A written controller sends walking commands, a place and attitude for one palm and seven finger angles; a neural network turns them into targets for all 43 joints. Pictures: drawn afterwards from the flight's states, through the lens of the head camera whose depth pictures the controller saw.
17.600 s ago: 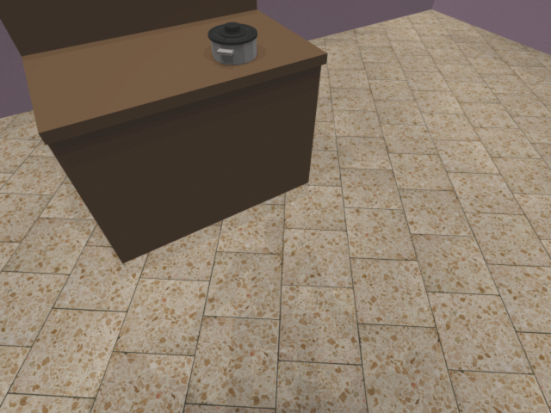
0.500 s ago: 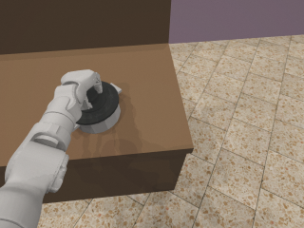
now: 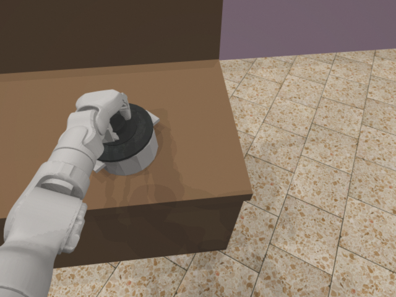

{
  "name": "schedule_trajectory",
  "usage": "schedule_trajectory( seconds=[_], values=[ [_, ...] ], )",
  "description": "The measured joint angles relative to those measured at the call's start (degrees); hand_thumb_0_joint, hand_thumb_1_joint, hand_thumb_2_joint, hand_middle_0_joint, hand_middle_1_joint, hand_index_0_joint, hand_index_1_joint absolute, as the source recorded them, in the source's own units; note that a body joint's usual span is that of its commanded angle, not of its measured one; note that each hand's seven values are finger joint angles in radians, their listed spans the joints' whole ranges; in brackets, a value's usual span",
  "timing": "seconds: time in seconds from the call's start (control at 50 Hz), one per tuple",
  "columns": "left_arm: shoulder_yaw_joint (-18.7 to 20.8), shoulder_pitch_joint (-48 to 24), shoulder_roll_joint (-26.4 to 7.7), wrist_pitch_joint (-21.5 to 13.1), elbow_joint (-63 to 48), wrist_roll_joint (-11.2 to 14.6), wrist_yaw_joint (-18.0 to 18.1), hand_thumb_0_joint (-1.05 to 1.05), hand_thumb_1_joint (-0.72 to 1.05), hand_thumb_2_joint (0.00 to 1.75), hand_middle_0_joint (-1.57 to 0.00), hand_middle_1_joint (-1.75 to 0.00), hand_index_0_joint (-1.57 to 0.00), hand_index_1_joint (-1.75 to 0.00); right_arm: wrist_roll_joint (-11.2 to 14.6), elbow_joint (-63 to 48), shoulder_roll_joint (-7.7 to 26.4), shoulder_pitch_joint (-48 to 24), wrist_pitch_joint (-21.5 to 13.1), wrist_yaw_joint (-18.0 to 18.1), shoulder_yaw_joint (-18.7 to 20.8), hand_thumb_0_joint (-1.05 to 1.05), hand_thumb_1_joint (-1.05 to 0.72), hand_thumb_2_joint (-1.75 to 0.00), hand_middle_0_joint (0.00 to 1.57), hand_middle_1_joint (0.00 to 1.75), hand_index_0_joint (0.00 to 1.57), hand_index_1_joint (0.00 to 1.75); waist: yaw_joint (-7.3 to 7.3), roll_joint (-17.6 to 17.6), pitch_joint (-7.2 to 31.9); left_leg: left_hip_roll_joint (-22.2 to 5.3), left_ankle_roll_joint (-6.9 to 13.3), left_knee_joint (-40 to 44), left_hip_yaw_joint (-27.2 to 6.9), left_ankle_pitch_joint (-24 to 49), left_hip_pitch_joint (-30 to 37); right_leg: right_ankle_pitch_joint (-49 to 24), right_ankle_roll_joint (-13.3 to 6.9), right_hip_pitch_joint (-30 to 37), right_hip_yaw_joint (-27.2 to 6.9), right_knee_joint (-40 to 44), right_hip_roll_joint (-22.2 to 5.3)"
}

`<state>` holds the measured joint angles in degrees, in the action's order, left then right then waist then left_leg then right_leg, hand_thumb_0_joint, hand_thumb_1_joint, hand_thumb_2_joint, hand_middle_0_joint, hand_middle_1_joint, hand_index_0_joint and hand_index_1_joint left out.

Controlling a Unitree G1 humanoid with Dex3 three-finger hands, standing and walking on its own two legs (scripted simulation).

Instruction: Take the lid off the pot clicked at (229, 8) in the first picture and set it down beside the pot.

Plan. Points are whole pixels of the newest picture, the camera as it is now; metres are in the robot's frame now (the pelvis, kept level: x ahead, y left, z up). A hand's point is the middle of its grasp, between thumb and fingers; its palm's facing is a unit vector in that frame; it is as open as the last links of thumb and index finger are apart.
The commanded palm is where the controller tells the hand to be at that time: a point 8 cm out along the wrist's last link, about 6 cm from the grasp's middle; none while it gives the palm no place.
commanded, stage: lift the lid straight up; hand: left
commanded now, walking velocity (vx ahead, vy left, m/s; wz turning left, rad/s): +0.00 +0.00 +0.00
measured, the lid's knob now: (114, 124) +0.50 +0.18 +0.04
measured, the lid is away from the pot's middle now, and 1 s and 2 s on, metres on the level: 0.01 0.01 0.04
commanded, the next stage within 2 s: move the lid sideways beside the pot in 1.70 s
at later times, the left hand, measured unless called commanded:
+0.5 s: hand (99, 115) +0.46 +0.18 +0.11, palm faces -0.31 -0.06 -0.95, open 8.4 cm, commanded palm +0.46 +0.18 +0.18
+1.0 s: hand (97, 96) +0.47 +0.17 +0.15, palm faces -0.29 -0.07 -0.96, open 8.4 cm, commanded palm +0.46 +0.17 +0.22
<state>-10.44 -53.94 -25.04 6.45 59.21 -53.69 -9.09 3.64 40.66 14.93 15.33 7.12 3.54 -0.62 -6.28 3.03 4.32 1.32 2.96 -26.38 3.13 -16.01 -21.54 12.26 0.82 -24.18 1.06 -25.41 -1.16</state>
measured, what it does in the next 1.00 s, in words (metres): stands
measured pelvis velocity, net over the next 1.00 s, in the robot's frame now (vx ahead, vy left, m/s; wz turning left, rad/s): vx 0.00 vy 0.00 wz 0.02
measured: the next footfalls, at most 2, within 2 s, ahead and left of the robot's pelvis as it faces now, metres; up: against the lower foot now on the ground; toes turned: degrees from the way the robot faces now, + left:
none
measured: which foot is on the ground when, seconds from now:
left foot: down 0.00-1.00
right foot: down 0.00-1.00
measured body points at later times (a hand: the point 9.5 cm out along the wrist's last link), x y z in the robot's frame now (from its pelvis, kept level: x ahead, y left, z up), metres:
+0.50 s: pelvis +0.00 +0.01 +0.00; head +0.04 -0.02 +0.45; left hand +0.48 +0.18 +0.16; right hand +0.08 -0.25 -0.14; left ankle -0.04 +0.08 -0.74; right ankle -0.01 -0.13 -0.74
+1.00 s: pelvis +0.00 +0.00 +0.00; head +0.04 -0.02 +0.45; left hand +0.48 +0.17 +0.20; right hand +0.08 -0.26 -0.13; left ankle -0.04 +0.08 -0.74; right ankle -0.01 -0.13 -0.74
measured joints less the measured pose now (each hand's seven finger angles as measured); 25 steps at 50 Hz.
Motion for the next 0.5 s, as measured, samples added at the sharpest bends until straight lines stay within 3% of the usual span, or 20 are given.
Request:
schedule_trajectory(
  seconds=[0.28,0.5],
  values=[
    [-2.6,-1.0,-0.9,-0.2,-3.1,1.6,-4.3,0.0,0.17,0.78,-0.6,-0.98,-0.59,-0.94,0.0,0.2,0.4,0.1,-0.8,-0.6,0.4,0.01,-0.9,-0.9,0.2,0.3,0.2,0.3,1.25,0.5,0.0,0.8,0.4,0.8,-0.8,0.4,1.6,0.1,0.4,2.0,0.8,0.6,-0.8],
    [-3.1,-2.9,0.1,1.1,-3.5,1.6,-3.8,0.0,0.16,0.79,-0.6,-0.98,-0.59,-0.94,0.0,0.0,0.2,-1.4,-0.9,-1.1,-0.3,0.01,-0.9,-0.9,0.2,0.3,0.2,0.3,1.66,0.7,-0.3,1.1,0.4,1.3,-0.9,0.9,2.5,-0.1,0.5,2.6,0.8,0.6,-1.1]
  ],
)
